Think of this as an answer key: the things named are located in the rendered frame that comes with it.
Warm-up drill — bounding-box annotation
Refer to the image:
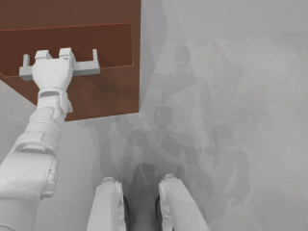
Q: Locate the cabinet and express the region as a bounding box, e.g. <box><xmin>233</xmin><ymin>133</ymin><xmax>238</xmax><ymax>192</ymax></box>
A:
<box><xmin>0</xmin><ymin>0</ymin><xmax>141</xmax><ymax>122</ymax></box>

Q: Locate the robot right foot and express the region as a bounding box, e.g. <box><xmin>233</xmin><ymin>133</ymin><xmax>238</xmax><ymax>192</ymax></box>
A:
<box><xmin>155</xmin><ymin>196</ymin><xmax>173</xmax><ymax>231</ymax></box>

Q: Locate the robot left forearm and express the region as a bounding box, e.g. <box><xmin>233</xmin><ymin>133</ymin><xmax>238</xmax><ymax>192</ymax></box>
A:
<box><xmin>0</xmin><ymin>88</ymin><xmax>68</xmax><ymax>177</ymax></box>

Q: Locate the right robot thigh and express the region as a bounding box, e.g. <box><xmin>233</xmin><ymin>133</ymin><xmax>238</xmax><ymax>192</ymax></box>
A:
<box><xmin>158</xmin><ymin>177</ymin><xmax>211</xmax><ymax>231</ymax></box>

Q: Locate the drawer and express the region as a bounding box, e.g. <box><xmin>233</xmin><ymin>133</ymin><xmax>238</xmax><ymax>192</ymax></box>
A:
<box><xmin>0</xmin><ymin>21</ymin><xmax>133</xmax><ymax>77</ymax></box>

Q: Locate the robot left hand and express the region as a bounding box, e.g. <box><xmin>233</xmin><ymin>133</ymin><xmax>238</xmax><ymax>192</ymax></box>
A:
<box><xmin>32</xmin><ymin>47</ymin><xmax>76</xmax><ymax>113</ymax></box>

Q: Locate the robot left upper arm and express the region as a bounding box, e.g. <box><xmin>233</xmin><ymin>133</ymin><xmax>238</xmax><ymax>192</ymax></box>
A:
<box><xmin>0</xmin><ymin>151</ymin><xmax>59</xmax><ymax>231</ymax></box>

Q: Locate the handle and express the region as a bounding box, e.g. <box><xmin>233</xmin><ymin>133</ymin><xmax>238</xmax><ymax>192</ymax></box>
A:
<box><xmin>19</xmin><ymin>49</ymin><xmax>100</xmax><ymax>81</ymax></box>

